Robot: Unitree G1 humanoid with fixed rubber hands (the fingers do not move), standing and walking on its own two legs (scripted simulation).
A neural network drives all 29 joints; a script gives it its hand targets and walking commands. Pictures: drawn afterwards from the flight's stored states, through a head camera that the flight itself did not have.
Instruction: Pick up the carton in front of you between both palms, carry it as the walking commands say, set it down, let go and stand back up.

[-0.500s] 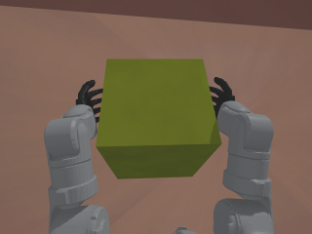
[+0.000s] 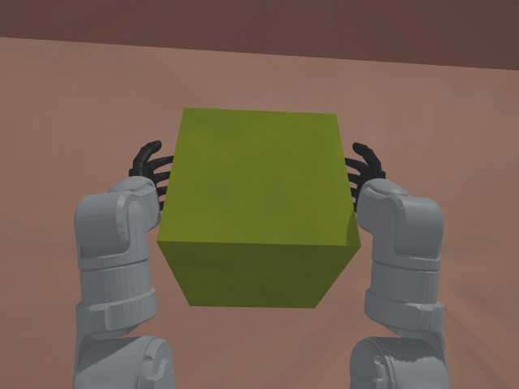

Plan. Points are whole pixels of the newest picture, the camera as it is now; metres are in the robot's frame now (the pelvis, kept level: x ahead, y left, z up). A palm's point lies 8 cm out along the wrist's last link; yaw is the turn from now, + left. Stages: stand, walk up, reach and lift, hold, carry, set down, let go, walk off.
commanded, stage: carry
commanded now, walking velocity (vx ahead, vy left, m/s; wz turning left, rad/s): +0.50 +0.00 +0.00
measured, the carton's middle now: (256, 218) +0.37 -0.01 +0.09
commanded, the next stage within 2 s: none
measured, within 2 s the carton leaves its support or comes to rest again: neither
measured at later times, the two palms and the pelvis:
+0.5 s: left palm (159, 74) +0.63 +0.15 +0.19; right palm (316, 62) +0.67 -0.15 +0.19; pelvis +0.29 -0.04 +0.05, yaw +1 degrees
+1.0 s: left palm out of the picture +0.96 +0.11 +0.25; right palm out of the picture +0.94 -0.19 +0.26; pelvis +0.59 -0.01 +0.08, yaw +0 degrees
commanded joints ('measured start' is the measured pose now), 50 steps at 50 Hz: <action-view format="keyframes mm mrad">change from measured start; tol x32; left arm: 1 -629 -828 -572 -32 -215 -6 -82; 50 -564 -762 -562 11 -146 -1 -60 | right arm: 1 -702 867 674 -84 386 9 119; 50 -653 822 632 0 389 12 126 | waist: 1 -32 47 -436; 14 88 177 -370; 17 149 -329 -500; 33 24 -116 -399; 36 -60 350 -526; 50 2 168 -327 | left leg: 1 726 332 -599 -231 397 230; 15 318 170 -1 34 695 27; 17 -181 -52 -42 537 -129 -56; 19 -331 6 -173 786 -161 -10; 33 279 -85 127 -97 114 13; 36 808 353 -859 -379 -11 261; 50 500 232 -171 -349 346 131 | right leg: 1 -500 -1 41 340 59 -27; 11 -262 1 -102 -300 194 -9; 15 321 103 -208 -513 258 -61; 17 638 -310 671 -749 173 -267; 31 336 -188 56 -714 572 -151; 34 151 -119 -99 -328 784 -52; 36 -362 119 -43 195 16 27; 38 -489 29 43 402 39 -13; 50 -230 8 -129 -330 206 -11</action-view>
